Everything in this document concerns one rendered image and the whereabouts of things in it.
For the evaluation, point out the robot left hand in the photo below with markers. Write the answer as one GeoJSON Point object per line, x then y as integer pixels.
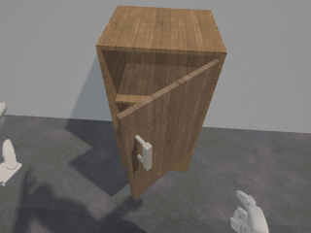
{"type": "Point", "coordinates": [10, 167]}

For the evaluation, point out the robot right hand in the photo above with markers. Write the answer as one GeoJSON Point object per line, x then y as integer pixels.
{"type": "Point", "coordinates": [252, 220]}

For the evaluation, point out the handle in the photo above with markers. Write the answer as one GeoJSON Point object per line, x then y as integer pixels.
{"type": "Point", "coordinates": [147, 150]}

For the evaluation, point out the cupboard door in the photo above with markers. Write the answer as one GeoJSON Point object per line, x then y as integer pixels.
{"type": "Point", "coordinates": [169, 120]}

